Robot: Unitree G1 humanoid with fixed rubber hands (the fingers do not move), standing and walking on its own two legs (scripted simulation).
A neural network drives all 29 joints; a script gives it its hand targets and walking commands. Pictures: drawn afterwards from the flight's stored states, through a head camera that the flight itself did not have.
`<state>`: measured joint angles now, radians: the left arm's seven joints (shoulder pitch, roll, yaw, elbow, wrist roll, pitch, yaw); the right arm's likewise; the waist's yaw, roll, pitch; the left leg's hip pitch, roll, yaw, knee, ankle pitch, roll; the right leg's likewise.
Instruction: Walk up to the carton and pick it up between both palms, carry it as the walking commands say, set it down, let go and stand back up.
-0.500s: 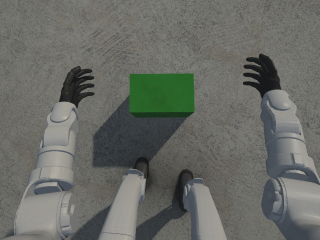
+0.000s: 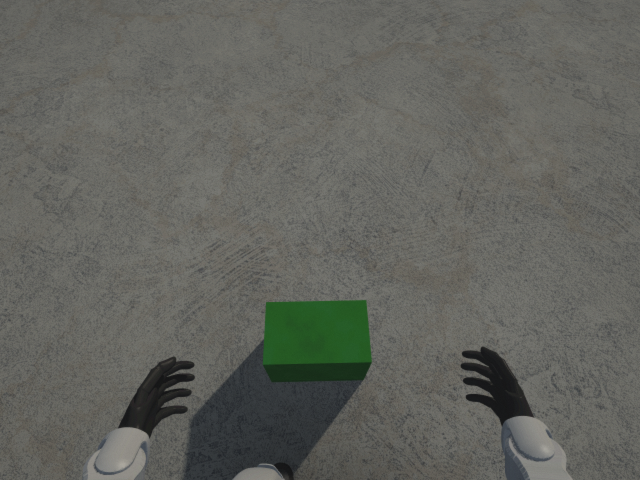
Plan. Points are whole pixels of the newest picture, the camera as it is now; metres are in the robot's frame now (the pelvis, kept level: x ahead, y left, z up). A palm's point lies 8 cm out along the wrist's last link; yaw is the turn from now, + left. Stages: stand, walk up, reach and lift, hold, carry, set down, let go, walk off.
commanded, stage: let go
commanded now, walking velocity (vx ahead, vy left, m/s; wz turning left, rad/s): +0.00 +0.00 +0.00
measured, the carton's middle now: (317, 342) +0.46 +0.04 -0.66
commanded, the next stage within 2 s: stand in 0.58 s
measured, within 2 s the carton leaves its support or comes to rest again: neither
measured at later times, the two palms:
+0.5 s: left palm (144, 434) +0.17 +0.22 -0.06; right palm (545, 463) +0.16 -0.24 -0.05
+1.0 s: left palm (114, 473) +0.13 +0.27 -0.11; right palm out of the picture +0.14 -0.26 -0.10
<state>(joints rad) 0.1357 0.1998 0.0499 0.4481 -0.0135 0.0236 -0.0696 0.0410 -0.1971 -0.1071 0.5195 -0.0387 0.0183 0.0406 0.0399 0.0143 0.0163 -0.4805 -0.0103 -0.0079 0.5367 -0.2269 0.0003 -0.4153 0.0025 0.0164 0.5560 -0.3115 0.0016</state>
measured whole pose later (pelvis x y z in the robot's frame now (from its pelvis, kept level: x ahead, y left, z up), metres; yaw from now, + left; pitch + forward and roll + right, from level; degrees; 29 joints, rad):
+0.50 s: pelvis +0.01 -0.01 +0.01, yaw +0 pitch -7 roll +1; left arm 0.21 0.21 0.04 0.39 0.04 0.20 -0.06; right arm 0.22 -0.21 -0.05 0.40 -0.01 0.14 0.07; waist -0.01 -0.03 0.14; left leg -0.10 -0.01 -0.01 0.44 -0.23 -0.01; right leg -0.03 0.00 0.01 0.46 -0.32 -0.01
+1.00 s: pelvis +0.06 +0.00 +0.00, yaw +1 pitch +4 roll +0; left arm 0.33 0.27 0.02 0.75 0.03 -0.05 0.02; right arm 0.34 -0.25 -0.02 0.76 -0.02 -0.05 -0.02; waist 0.01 -0.02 -0.10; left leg -0.28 -0.02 -0.03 0.57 -0.35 0.00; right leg -0.17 -0.01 -0.01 0.52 -0.41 0.01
